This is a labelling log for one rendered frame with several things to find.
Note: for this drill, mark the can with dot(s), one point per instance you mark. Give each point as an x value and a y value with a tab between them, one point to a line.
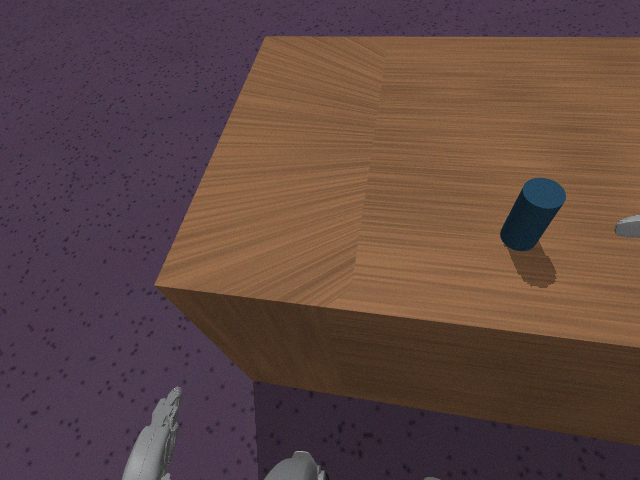
537	204

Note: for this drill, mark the right robot hand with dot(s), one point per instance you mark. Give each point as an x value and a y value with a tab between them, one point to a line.
628	227

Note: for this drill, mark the left robot hand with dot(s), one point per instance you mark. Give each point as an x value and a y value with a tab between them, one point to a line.
153	450

